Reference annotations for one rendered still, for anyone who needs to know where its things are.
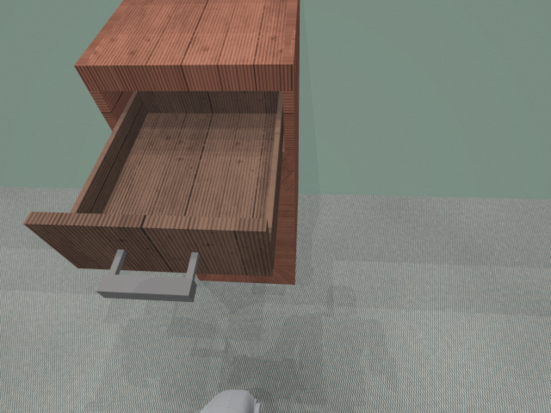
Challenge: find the left robot thigh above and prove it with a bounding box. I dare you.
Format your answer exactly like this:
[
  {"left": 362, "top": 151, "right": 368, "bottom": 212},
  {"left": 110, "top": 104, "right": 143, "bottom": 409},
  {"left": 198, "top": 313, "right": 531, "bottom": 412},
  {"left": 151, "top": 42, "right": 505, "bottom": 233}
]
[{"left": 200, "top": 390, "right": 261, "bottom": 413}]

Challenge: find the drawer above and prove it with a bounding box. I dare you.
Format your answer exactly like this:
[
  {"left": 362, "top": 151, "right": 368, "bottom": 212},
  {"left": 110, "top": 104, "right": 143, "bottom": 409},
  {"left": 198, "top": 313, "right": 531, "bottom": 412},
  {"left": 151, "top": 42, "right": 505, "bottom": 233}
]
[{"left": 23, "top": 91, "right": 284, "bottom": 276}]

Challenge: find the cabinet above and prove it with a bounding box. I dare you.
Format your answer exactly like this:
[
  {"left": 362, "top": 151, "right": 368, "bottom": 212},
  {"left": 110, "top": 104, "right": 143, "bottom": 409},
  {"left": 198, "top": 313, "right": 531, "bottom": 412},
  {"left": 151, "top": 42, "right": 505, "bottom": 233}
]
[{"left": 74, "top": 0, "right": 300, "bottom": 285}]

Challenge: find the handle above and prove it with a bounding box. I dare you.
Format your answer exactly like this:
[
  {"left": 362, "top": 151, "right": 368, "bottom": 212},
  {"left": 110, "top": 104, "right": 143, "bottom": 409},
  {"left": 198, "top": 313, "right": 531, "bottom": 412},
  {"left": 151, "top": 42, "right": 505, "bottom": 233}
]
[{"left": 96, "top": 250, "right": 200, "bottom": 302}]

